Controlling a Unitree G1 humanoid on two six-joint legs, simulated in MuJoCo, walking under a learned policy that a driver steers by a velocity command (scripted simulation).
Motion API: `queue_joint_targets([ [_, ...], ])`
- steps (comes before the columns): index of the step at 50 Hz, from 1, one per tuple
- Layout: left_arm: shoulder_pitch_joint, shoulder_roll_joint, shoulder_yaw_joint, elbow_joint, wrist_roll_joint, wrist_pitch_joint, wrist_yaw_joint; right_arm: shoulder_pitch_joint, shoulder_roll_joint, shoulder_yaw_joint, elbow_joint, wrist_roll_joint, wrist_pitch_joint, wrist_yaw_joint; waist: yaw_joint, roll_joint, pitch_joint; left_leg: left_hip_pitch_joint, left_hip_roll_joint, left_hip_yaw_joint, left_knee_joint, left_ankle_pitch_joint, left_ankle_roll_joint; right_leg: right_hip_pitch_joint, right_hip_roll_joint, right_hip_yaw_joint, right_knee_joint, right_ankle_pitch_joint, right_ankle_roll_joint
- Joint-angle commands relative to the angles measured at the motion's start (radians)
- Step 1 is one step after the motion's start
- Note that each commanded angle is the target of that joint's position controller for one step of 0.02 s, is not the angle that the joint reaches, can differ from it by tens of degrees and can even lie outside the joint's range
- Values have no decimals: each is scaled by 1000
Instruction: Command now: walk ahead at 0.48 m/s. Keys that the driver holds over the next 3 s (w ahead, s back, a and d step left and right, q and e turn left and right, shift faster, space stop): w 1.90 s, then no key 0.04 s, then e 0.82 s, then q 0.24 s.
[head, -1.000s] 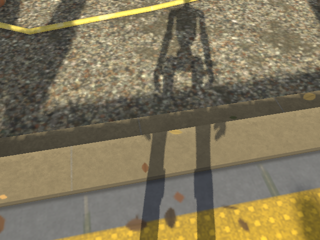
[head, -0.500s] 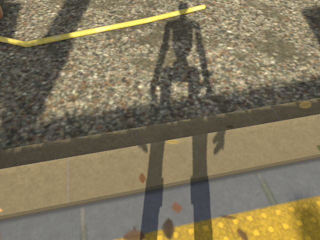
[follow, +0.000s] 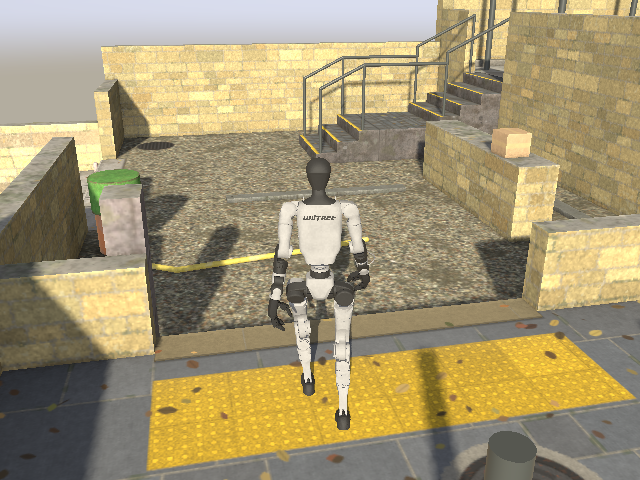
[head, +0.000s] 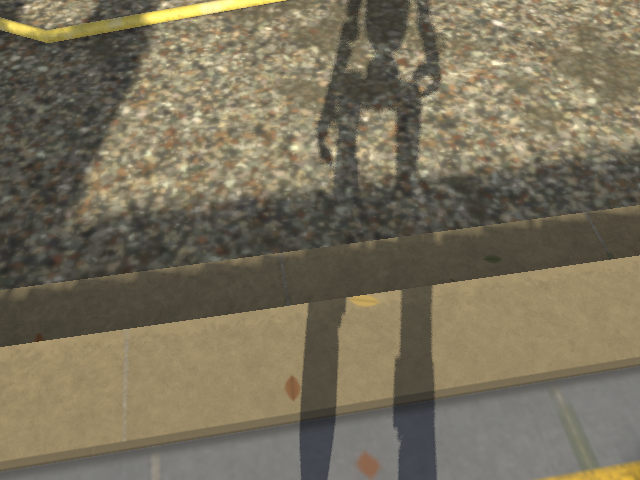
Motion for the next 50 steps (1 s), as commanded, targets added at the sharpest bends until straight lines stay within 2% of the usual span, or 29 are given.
queue_joint_targets([
  [1,51,97,24,-76,1,-1,-10,396,-222,-65,88,20,14,1,-125,109,-233,675,423,-831,-374,-417,197,-658,-1,61,707,83,-49],
  [2,-66,118,31,-115,10,-2,-16,285,-151,-44,65,29,8,3,-93,65,-89,514,388,-660,-398,-387,162,-675,-52,47,655,196,-55],
  [3,-108,109,34,-124,14,-5,-18,246,-105,-30,65,23,-4,7,-68,20,-37,403,342,-553,-420,-232,139,-632,-80,44,603,246,-56],
  [5,-84,73,34,-116,30,18,-28,272,-47,-9,94,18,-20,-2,-12,28,-23,288,272,-393,-437,-44,97,-534,-112,43,519,255,-39],
  [6,-80,56,34,-116,29,28,-31,304,-44,-5,108,18,-28,-7,-2,35,-21,274,260,-355,-441,31,93,-519,-113,34,490,253,-31],
  [8,-122,52,37,-133,30,43,-35,358,-62,-3,128,20,-37,-12,7,43,-2,273,240,-292,-452,122,92,-558,-116,8,436,272,-17],
  [11,-277,66,39,-187,31,55,-42,429,-81,0,141,21,-36,-16,-18,49,35,311,220,-240,-480,163,81,-675,-132,-27,323,379,5],
  [16,-497,46,25,-259,14,53,-47,531,-69,14,161,24,-33,-22,-75,65,49,388,191,-171,-459,368,38,-675,-93,-87,45,527,19],
  [21,-599,61,23,-296,13,46,-42,599,-86,17,186,10,-24,-37,-99,77,54,571,236,-169,-389,544,52,-676,-50,-110,-86,475,-19],
  [23,-566,73,28,-298,12,38,-36,571,-100,16,186,6,-22,-42,-65,84,35,604,249,-151,-313,723,49,-591,-17,-121,-134,393,-53],
  [24,-501,87,36,-279,12,32,-30,554,-112,13,184,5,-21,-44,-36,95,2,606,249,-142,-239,855,40,-497,14,-131,-149,353,-71],
  [25,-374,105,49,-238,9,24,-22,540,-123,10,184,7,-18,-44,15,95,-56,599,237,-131,-106,919,30,-363,44,-137,-186,345,-92],
  [26,-206,131,64,-185,17,15,-14,515,-128,10,177,18,-15,-42,90,82,-136,504,209,-108,87,820,14,-142,23,-110,-254,405,-119],
  [27,-35,219,90,-153,44,11,-3,505,-95,20,141,30,-18,-36,142,-8,-260,290,154,-74,394,445,-4,118,-199,131,-263,354,-174],
  [28,-31,284,104,-157,51,20,-10,639,4,32,134,57,-13,-27,57,-184,-360,-62,-37,-61,753,-404,-47,341,-475,615,-354,392,-329],
  [29,-86,235,101,-156,5,32,-21,561,-98,4,136,31,-7,-33,66,-26,-288,-153,8,-177,804,-338,-33,247,-424,618,-420,262,-316],
  [30,-185,180,83,-167,0,33,-24,467,-102,-2,97,27,-13,-30,27,-39,-131,-193,49,-178,770,-253,-32,103,-384,469,-459,252,-277],
  [31,-239,126,70,-173,5,25,-27,416,-93,-4,83,23,-16,-26,0,0,-55,-164,81,-175,709,-194,-33,-24,-335,368,-500,337,-240],
  [33,-231,68,50,-150,7,12,-15,435,-56,-6,88,3,9,-16,-62,-15,-22,-62,119,-171,605,-152,-50,-165,-252,226,-536,419,-171],
  [35,-167,82,50,-123,6,-2,-10,432,-31,-7,85,-1,31,-3,-77,-20,-20,-56,121,-149,567,-132,-66,-191,-231,177,-549,500,-167],
  [37,-126,115,54,-111,3,-9,-9,358,-37,-10,52,-1,46,3,-80,-32,6,-112,136,-130,502,-66,-81,-202,-216,129,-569,541,-163],
  [38,-103,116,52,-110,2,-8,-9,301,-45,-10,28,-1,51,5,-71,-38,19,-152,142,-121,456,-21,-88,-191,-211,116,-575,573,-157],
  [40,-68,113,44,-112,2,-5,-7,204,-53,-9,-6,4,53,5,-52,-44,33,-183,145,-101,345,67,-96,-178,-192,85,-575,651,-138],
  [42,-35,113,39,-110,-1,-3,-4,127,-37,1,-32,11,51,5,-36,-54,37,-163,131,-73,232,143,-94,-168,-178,52,-560,743,-118],
  [43,-29,114,33,-112,-4,-2,-1,68,-41,3,-51,11,49,12,-20,-41,43,-147,114,-61,172,185,-91,-160,-168,38,-553,811,-100],
  [45,-5,125,30,-107,-1,0,3,24,-31,11,-65,17,50,11,-6,-67,32,-69,70,-25,92,200,-91,-147,-151,-2,-536,882,-79],
  [46,7,129,30,-99,6,5,2,30,-35,14,-60,17,53,9,-5,-96,16,-37,60,-25,117,181,-88,-123,-167,-4,-516,939,-79],
  [48,11,135,29,-95,10,12,4,14,-55,14,-73,19,51,2,-6,-90,20,-26,51,-33,89,111,-71,-62,-187,-10,-479,984,-94],
  [50,-22,155,33,-100,17,16,11,62,-74,8,-69,18,46,-6,-39,-90,-1,46,24,-40,42,1,-42,-3,-207,-9,-397,1116,-107],
])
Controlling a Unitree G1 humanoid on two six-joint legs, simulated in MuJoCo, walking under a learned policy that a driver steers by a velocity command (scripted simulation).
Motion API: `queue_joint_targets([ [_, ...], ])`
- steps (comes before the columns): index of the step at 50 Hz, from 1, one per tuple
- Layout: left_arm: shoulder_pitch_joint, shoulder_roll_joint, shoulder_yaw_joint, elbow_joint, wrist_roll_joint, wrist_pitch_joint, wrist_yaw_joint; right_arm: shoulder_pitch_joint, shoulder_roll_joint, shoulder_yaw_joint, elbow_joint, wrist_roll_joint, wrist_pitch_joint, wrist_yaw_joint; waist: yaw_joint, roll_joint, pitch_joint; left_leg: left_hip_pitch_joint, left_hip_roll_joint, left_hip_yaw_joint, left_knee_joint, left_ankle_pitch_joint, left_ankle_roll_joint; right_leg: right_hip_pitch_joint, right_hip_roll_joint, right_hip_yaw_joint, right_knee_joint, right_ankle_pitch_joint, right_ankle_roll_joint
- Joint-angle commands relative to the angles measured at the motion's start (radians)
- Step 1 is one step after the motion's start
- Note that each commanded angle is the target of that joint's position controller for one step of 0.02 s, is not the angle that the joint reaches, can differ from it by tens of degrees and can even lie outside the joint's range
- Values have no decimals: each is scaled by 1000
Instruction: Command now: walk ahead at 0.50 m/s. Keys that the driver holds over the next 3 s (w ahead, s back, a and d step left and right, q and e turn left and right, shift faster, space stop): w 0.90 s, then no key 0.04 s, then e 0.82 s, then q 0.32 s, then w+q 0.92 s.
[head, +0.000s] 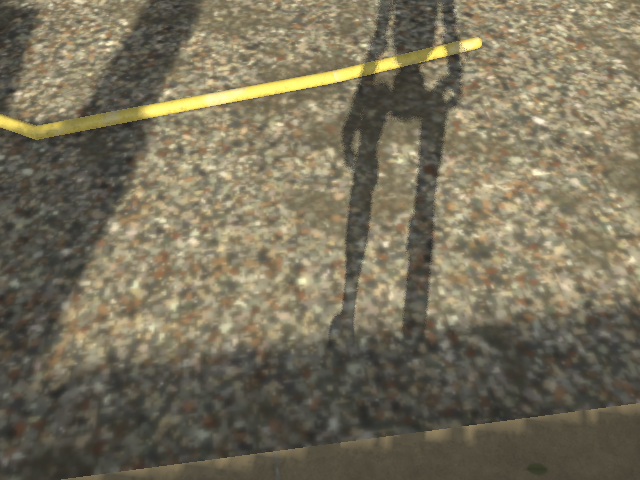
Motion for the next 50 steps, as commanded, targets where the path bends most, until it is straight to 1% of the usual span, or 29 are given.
queue_joint_targets([
  [1,1,168,29,-31,5,-1,16,113,-96,-24,-19,-2,-17,-15,-95,-127,-27,199,-65,12,-41,-138,41,-23,-276,91,146,1003,-87],
  [2,-26,181,33,-36,-1,3,18,255,-115,-37,26,-4,-28,-20,-155,-103,-79,325,-84,7,-113,-125,59,-28,-262,85,290,996,-77],
  [3,-44,171,31,-45,-13,6,18,410,-150,-53,69,-16,-41,-27,-226,-38,-150,521,-11,-78,-213,-55,91,-135,-224,54,531,822,-54],
  [4,6,120,22,-72,-12,11,21,505,-235,-68,67,-27,-47,-30,-209,123,-274,709,252,-379,-231,-8,134,-311,-121,5,865,205,-35],
  [5,144,75,27,-48,-19,16,2,456,-250,-71,62,6,-30,-20,-122,240,-296,818,362,-723,-326,-78,300,-615,16,87,1080,-246,-9],
  [6,59,160,46,-46,-1,22,3,365,-195,-67,44,26,-21,-11,-124,91,-140,685,326,-624,-379,-222,295,-716,-55,144,1110,-169,-14],
  [8,-85,169,60,-85,-16,22,-6,253,-115,-39,20,6,-35,1,-78,-1,13,433,257,-431,-459,-131,237,-650,-114,166,1003,-54,-8],
  [12,-94,111,63,-84,1,82,-10,343,-128,-32,53,9,-88,-9,-22,6,1,379,174,-281,-495,68,162,-576,-145,166,824,51,25],
  [16,-239,117,62,-134,12,107,-33,448,-160,-31,82,14,-66,-23,-57,26,13,442,161,-207,-501,270,133,-696,-157,122,719,191,49],
  [19,-241,144,75,-127,5,116,-38,511,-164,-30,88,-2,-62,-25,-66,24,-29,511,157,-211,-453,171,141,-774,-162,127,769,318,40],
  [21,-297,152,78,-141,11,120,-34,531,-160,-26,88,3,-65,-27,-75,26,17,512,163,-236,-456,109,144,-838,-165,134,770,344,36],
  [23,-373,168,84,-169,23,107,-35,587,-146,-27,122,13,-78,-36,-89,29,55,633,183,-253,-408,132,143,-976,-176,190,718,382,43],
  [24,-414,179,87,-187,16,94,-35,579,-174,-33,115,13,-85,-39,-98,42,50,653,155,-229,-400,67,134,-984,-164,176,632,411,39],
  [26,-475,174,87,-204,19,80,-37,629,-159,-33,137,0,-92,-46,-130,58,78,679,168,-239,-359,100,148,-1017,-162,163,586,451,40],
  [31,-489,129,69,-228,20,66,-73,523,-119,-13,117,-6,-96,-54,-126,26,67,371,104,-167,-195,-105,128,-675,-158,84,375,817,23],
  [35,-549,118,53,-278,5,52,-60,539,-117,-13,128,-20,-89,-56,-203,7,102,387,65,-141,-27,-69,106,-553,-149,58,161,796,22],
  [37,-404,133,59,-236,1,44,-33,545,-128,-11,137,-32,-66,-77,-167,-31,67,509,58,-148,193,63,112,-483,-174,82,10,814,13],
  [38,-265,152,69,-187,5,37,-18,545,-138,-10,150,-41,-51,-84,-111,-55,-2,544,54,-151,396,159,118,-376,-167,65,-33,816,1],
  [39,15,185,86,-92,16,37,-17,473,-159,-14,151,-33,-43,-82,28,-21,-134,448,68,-131,679,300,110,-92,-167,53,41,881,-24],
  [40,177,231,106,-45,25,43,-23,426,-183,-37,148,1,-47,-70,142,-138,-204,270,-76,-53,1132,-64,60,131,-202,84,-26,851,-65],
  [41,150,272,96,-40,37,30,-48,639,-85,-23,136,44,-55,-67,-34,-337,-277,-210,-130,-89,1401,-876,24,527,-405,198,485,1469,-106],
  [42,152,254,91,-70,4,33,-64,625,-121,-22,137,57,-62,-80,20,-236,-367,-368,-86,-166,1359,-783,22,597,-497,336,484,1435,-174],
  [43,112,226,85,-73,-1,40,-62,561,-140,-27,128,32,-55,-81,13,-126,-278,-418,-48,-132,1304,-690,8,414,-511,344,351,1108,-200],
  [44,8,242,88,-95,8,39,-45,465,-140,-29,95,-7,-36,-69,-19,-148,-176,-466,-7,-128,1216,-551,1,194,-529,425,225,527,-271],
  [45,-30,229,83,-97,-6,38,-31,415,-165,-39,94,-50,-14,-49,-46,-114,-119,-387,31,-125,1138,-507,-10,-34,-527,525,139,214,-288],
  [46,-119,170,52,-112,-7,13,-30,365,-178,-49,95,-52,-3,-37,-94,-56,10,-283,63,-201,852,-300,-25,-282,-465,447,110,334,-251],
  [47,-155,180,49,-103,-14,-5,-16,319,-130,-41,88,-23,8,-24,-134,-72,109,-122,66,-157,579,-166,-70,-515,-380,314,49,445,-203],
  [49,-84,204,50,-59,-11,-16,-8,319,-65,-28,108,-53,21,-13,-126,-79,63,48,51,-78,444,-94,-90,-562,-325,258,82,752,-199],
  [50,-85,219,57,-57,0,-17,-14,430,-51,-26,154,-50,27,-12,-155,-117,-14,104,38,-55,492,35,-72,-535,-319,236,150,846,-193],
])
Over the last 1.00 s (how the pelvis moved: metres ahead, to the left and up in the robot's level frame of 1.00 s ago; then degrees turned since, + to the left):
0.53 -0.01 0.02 1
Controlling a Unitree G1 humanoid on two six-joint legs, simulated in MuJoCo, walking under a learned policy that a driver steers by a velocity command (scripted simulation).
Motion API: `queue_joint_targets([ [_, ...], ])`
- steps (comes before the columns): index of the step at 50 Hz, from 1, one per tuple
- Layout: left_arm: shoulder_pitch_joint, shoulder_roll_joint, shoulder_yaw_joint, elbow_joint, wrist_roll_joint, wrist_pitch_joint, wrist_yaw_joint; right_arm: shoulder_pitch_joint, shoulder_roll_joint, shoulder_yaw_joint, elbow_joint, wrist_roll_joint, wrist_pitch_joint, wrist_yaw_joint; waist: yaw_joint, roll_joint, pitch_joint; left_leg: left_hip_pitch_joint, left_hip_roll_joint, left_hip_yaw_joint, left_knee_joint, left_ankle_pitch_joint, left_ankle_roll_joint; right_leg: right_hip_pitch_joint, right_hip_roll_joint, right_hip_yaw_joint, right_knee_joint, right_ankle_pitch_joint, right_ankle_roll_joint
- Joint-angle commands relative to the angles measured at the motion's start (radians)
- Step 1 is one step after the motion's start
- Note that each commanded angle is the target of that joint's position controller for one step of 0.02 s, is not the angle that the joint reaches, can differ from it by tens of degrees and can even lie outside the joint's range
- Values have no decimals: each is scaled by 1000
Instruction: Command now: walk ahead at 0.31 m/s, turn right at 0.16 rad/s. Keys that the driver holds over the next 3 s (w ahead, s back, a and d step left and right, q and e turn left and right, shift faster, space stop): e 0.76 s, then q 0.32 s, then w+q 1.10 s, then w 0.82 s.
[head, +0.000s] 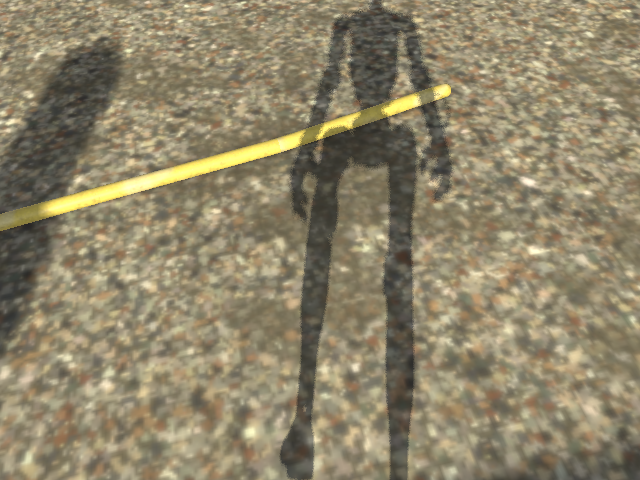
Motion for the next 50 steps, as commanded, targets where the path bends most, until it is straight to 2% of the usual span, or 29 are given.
queue_joint_targets([
  [1,22,135,24,-12,-6,-41,8,117,-71,-26,2,9,4,18,-54,-143,33,34,33,-7,-202,372,8,-107,-254,238,-134,695,-179],
  [5,20,94,0,-32,-8,-24,26,-120,-36,-11,-82,4,-33,44,22,-93,-2,115,-4,0,-498,740,24,-149,-174,280,-32,170,-154],
  [7,29,118,-1,-57,3,-10,35,-169,-38,-8,-102,3,-33,49,41,-54,1,129,-24,-10,-543,747,18,-165,-174,318,59,95,-155],
  [10,70,126,-1,-81,29,5,46,-257,-31,-1,-154,17,-40,43,104,-83,47,143,-36,-22,-716,663,-11,-123,-143,344,183,108,-139],
  [13,91,110,-1,-87,56,32,75,-173,-49,-11,-129,62,-61,35,101,-92,63,255,18,-100,-990,712,-10,-41,-112,419,353,95,-127],
  [14,74,113,1,-88,53,45,79,-64,-62,-17,-87,66,-65,26,61,-78,56,366,23,-60,-1105,774,-10,-53,-86,387,474,153,-113],
  [15,87,115,3,-94,38,50,68,43,-88,-32,-46,49,-69,17,35,-15,13,564,17,12,-1140,840,-21,-120,-36,329,632,145,-88],
  [16,120,96,7,-100,11,48,52,155,-141,-44,-8,24,-72,17,20,68,-61,810,79,3,-1025,1162,-24,-277,36,244,833,-144,-54],
  [17,214,83,22,-104,-58,56,64,269,-203,-62,5,24,-67,21,11,210,-272,1214,304,-73,-616,1720,52,-585,109,101,1275,-730,7],
  [18,195,97,5,-139,-70,64,88,262,-194,-63,-13,56,-63,38,-12,173,-394,1311,418,-155,-534,1696,136,-779,33,76,1491,-725,1],
  [19,83,93,0,-158,-42,66,92,241,-144,-53,-39,67,-57,33,-44,86,-383,1218,415,-169,-585,1426,187,-884,9,66,1595,-631,10],
  [20,-35,86,1,-192,5,70,84,195,-125,-44,-66,52,-54,17,-52,25,-322,1058,392,-155,-668,1171,237,-919,4,56,1678,-476,11],
  [21,-97,82,-3,-249,25,81,65,105,-159,-48,-102,41,-49,-16,-13,83,-296,883,451,-225,-808,677,327,-909,-42,63,1595,-308,40],
  [22,-163,97,5,-259,43,105,50,78,-125,-33,-105,35,-31,-29,2,43,-191,672,401,-173,-887,542,321,-846,-48,41,1583,-240,61],
  [24,-284,84,8,-333,26,134,33,67,-90,-7,-90,27,-22,-28,30,47,-29,409,301,-64,-904,372,241,-829,-44,89,1464,-117,87],
  [26,-328,46,-1,-394,25,145,22,40,-99,6,-101,37,-32,-43,67,64,-2,282,261,-23,-898,263,194,-802,-30,120,1319,25,112],
  [29,-324,29,-5,-421,48,152,18,68,-103,12,-124,35,-37,-51,67,51,-54,274,239,-9,-876,177,225,-775,-10,57,1215,190,125],
  [32,-391,27,-10,-476,54,163,2,87,-110,4,-153,31,-26,-53,37,65,-89,447,242,-35,-872,46,211,-845,-70,76,1028,201,120],
  [35,-473,45,-11,-513,26,154,-20,75,-144,-18,-199,25,-7,-55,-5,78,-82,428,255,-3,-940,-106,185,-620,-123,66,619,218,116],
  [38,-507,69,-2,-523,-7,140,-40,91,-203,-47,-223,23,13,-45,-46,127,-71,366,272,61,-980,-262,152,-313,-94,-12,335,13,77],
  [40,-432,88,4,-498,-26,116,-43,118,-187,-45,-218,19,39,-34,-39,75,-42,330,270,55,-929,-279,148,-119,-69,-17,127,-42,47],
  [41,-342,102,11,-460,-23,95,-37,147,-170,-42,-207,16,47,-25,-13,-4,-43,297,239,85,-824,-274,122,19,-48,6,-20,8,37],
  [42,-275,117,15,-426,-14,66,-22,220,-120,-32,-179,1,47,-9,-6,-125,-64,241,181,157,-646,-245,80,152,-77,73,-103,56,51],
  [43,-225,143,0,-457,2,38,-19,240,2,-2,-216,-1,46,8,-16,-284,-120,129,133,205,-360,-439,13,205,-382,420,-122,235,35],
  [44,-200,206,4,-464,0,43,1,135,7,-1,-280,30,50,19,30,-303,-118,11,4,108,-325,-382,-19,143,-559,662,-235,625,-119],
  [45,-166,135,-13,-409,3,47,14,62,-69,-13,-273,34,60,27,49,-182,-122,99,34,-10,-318,-300,-18,92,-476,535,-203,598,-141],
  [46,-241,98,-31,-400,8,48,20,87,-39,-5,-259,53,62,36,-4,-261,-90,130,17,-17,-334,-272,-24,44,-421,420,-220,526,-119],
  [48,-326,88,-33,-410,11,51,31,139,-63,-14,-204,34,65,38,-44,-282,-68,229,-27,1,-313,-205,-43,-45,-332,253,-226,443,-60],
  [50,-326,117,-23,-410,6,56,38,129,-87,-25,-203,34,64,40,-48,-228,-58,270,-60,5,-283,-168,-41,-95,-309,174,-220,423,-53],
])
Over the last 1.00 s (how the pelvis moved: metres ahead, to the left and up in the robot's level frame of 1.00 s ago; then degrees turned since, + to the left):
0.50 -0.05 -0.18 -1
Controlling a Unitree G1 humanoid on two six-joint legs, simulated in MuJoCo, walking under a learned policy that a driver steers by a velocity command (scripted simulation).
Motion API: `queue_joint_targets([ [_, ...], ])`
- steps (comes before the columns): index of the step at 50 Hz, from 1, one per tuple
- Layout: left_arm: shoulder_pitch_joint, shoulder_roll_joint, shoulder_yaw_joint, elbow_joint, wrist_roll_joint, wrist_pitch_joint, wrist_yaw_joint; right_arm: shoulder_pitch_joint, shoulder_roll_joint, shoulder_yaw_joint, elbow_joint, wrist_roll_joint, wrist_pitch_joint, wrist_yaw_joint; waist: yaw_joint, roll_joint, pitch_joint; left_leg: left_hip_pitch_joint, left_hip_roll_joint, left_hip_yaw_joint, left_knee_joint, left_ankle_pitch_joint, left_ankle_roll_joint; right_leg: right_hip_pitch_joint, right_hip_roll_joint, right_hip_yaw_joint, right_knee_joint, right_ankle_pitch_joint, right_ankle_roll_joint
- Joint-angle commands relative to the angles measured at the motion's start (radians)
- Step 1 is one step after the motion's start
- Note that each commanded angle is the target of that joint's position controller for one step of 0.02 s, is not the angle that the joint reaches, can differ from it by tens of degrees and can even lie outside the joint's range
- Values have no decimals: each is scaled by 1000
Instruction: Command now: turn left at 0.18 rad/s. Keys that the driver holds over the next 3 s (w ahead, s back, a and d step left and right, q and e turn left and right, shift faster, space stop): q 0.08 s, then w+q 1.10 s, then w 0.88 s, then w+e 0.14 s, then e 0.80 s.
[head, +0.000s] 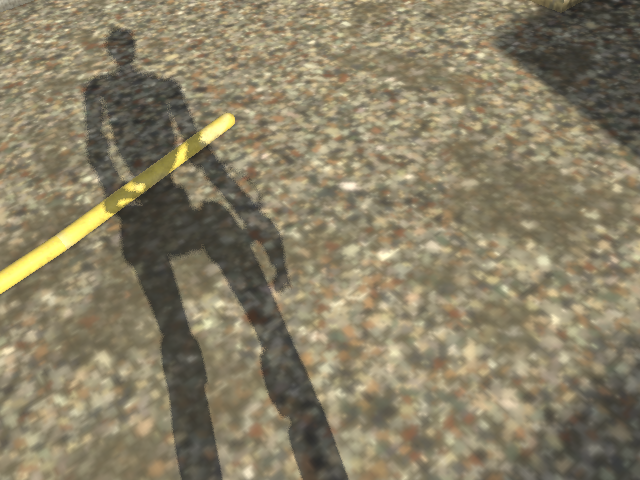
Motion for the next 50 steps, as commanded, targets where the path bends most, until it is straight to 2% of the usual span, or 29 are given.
queue_joint_targets([
  [1,-38,174,52,-61,-2,-12,19,23,-84,-24,-49,2,-11,7,9,-204,-12,4,-30,-22,55,53,-4,-4,-221,128,-240,360,-103],
  [4,31,188,70,-43,-2,-5,20,-42,-55,-15,-83,-2,-17,11,46,-191,-22,-25,-32,15,5,46,3,52,-238,115,-212,301,-133],
  [8,113,222,97,-21,10,6,12,-157,-54,-13,-152,-10,-26,25,106,-221,-10,-65,-49,71,-94,9,56,67,-279,192,-278,-227,-144],
  [10,87,239,108,-25,5,6,11,-131,-48,-13,-156,-5,-37,35,77,-188,-9,30,-57,87,-204,11,102,20,-291,200,-282,-312,-133],
  [11,61,244,115,-20,-1,3,12,-74,-31,-9,-136,-4,-44,34,34,-157,-13,157,-78,112,-308,59,126,-48,-273,156,-251,-330,-113],
  [12,51,223,113,-19,4,0,11,21,-44,-14,-103,-4,-54,30,-8,-117,-18,326,-93,86,-378,61,146,-162,-233,86,-150,-339,-80],
  [13,16,151,99,-37,18,-4,2,154,-108,-32,-61,-4,-71,19,-66,83,-27,507,75,-191,-519,-98,191,-357,-135,-65,177,-312,-20],
  [14,-137,97,80,-150,14,-22,-19,266,-283,-73,-67,7,-74,12,-126,293,8,625,346,-802,-694,-284,325,-740,79,-105,408,-378,27],
  [15,-202,159,94,-140,22,-36,-26,279,-244,-61,-63,-12,-63,-11,-146,94,94,656,365,-819,-726,-186,363,-865,34,53,493,-324,10],
  [16,-158,149,93,-122,15,-51,-35,238,-211,-47,-62,-17,-58,-30,-90,75,115,625,324,-714,-669,-81,349,-869,9,82,519,-226,3],
  [17,-111,151,90,-97,20,-59,-41,174,-180,-39,-70,-10,-60,-39,-31,39,115,564,266,-568,-642,37,304,-816,-14,75,504,-103,10],
  [18,-56,167,95,-68,39,-54,-45,114,-170,-37,-85,7,-69,-43,15,20,99,468,207,-460,-652,124,260,-694,-32,80,457,10,23],
  [19,-9,170,94,-37,50,-45,-47,69,-152,-32,-93,8,-80,-40,39,46,78,390,144,-366,-662,280,239,-592,-23,52,454,77,40],
  [22,-22,161,84,-44,37,-19,-49,92,-158,-37,-69,29,-98,-18,60,35,33,307,86,-266,-641,509,238,-477,-3,17,436,158,69],
  [26,-200,143,65,-93,21,-23,-56,181,-164,-44,-36,25,-102,-19,-7,45,81,289,74,-281,-640,480,237,-436,9,19,208,311,73],
  [30,-299,148,62,-120,9,-40,-56,218,-180,-48,-21,18,-108,-28,-40,76,100,337,106,-337,-599,596,240,-355,32,25,56,294,49],
  [32,-243,168,67,-106,4,-49,-47,186,-195,-53,-27,12,-108,-33,-8,76,85,335,117,-365,-567,637,218,-226,45,38,-7,228,27],
  [33,-178,178,71,-84,1,-52,-40,158,-209,-55,-29,7,-108,-33,23,83,67,319,111,-365,-521,714,205,-122,68,26,-34,163,12],
  [34,-54,199,82,-47,1,-60,-27,138,-220,-58,-29,5,-111,-29,80,61,9,303,75,-342,-386,828,187,41,97,9,-77,118,-5],
  [35,107,243,97,-16,11,-76,-14,119,-209,-57,-35,11,-119,-20,159,6,-97,216,2,-280,-147,772,163,279,22,78,-97,103,-36],
  [36,261,339,119,-18,44,-83,6,169,-104,-32,-71,41,-126,-16,180,-169,-304,-9,-82,-191,193,400,131,588,-278,438,-131,-171,-100],
  [37,234,367,129,-8,27,-67,2,206,-125,-35,-91,38,-119,-15,131,-374,-401,-200,-164,-137,368,-92,124,638,-422,870,-308,-306,-179],
  [38,158,283,115,-16,23,-54,0,149,-171,-45,-64,6,-105,-18,115,-209,-230,-292,-84,-135,453,-20,134,507,-380,791,-316,-453,-167],
  [39,116,221,100,-9,16,-55,1,72,-153,-41,-68,-5,-103,-7,114,-119,-86,-303,-49,-102,428,54,131,360,-335,625,-328,-375,-150],
  [40,80,188,91,0,17,-58,-2,57,-121,-36,-69,-6,-100,2,82,-108,-15,-260,-13,-94,365,109,128,234,-285,486,-363,-213,-125],
  [41,83,172,87,21,14,-67,-2,50,-109,-34,-70,-20,-91,9,63,-144,20,-225,13,-91,327,120,119,153,-252,386,-383,-94,-118],
  [43,99,167,89,47,8,-90,-12,67,-91,-30,-55,-24,-70,21,41,-154,25,-179,20,-76,321,150,111,89,-231,272,-407,90,-127],
  [45,117,175,96,66,-3,-108,-18,12,-93,-32,-71,-21,-64,27,34,-142,32,-227,33,-82,286,207,107,101,-240,188,-436,203,-143],
  [50,162,187,101,104,-3,-108,-15,-166,-70,-17,-116,-14,-68,36,53,-118,48,-303,45,-43,99,395,83,167,-217,2,-446,344,-130],
])
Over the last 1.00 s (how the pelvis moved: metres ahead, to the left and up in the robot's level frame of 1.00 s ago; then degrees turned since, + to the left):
0.24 -0.01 -0.16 -23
